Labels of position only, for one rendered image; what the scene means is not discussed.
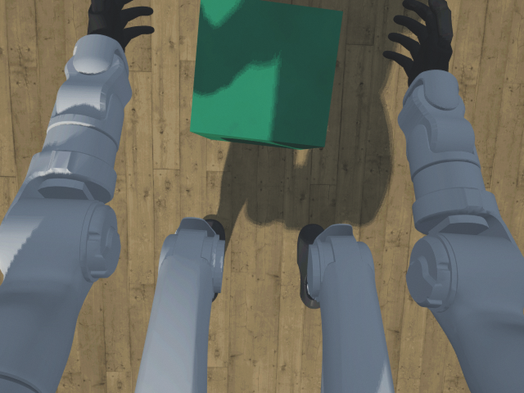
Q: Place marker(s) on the left robot hand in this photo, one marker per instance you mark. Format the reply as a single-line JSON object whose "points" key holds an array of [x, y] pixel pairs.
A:
{"points": [[106, 17]]}

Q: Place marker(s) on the robot left thigh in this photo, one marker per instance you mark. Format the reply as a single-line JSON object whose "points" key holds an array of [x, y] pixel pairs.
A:
{"points": [[174, 357]]}

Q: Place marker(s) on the left robot upper arm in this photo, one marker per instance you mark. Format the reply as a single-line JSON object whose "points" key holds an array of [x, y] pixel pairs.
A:
{"points": [[51, 253]]}

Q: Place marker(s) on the robot right forearm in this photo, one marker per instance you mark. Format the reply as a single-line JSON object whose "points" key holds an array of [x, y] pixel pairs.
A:
{"points": [[445, 169]]}

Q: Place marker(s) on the right robot hand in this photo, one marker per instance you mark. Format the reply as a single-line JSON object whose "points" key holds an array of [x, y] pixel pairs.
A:
{"points": [[434, 50]]}

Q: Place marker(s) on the carton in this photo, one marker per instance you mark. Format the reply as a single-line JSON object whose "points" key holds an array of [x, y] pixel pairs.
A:
{"points": [[264, 73]]}

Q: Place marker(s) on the robot right shin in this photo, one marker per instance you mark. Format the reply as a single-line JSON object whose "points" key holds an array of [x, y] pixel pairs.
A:
{"points": [[346, 230]]}

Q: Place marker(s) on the robot left forearm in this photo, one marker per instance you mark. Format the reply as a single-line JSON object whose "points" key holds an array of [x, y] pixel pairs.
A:
{"points": [[78, 156]]}

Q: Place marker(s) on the right robot upper arm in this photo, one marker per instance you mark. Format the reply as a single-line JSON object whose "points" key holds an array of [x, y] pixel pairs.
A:
{"points": [[474, 287]]}

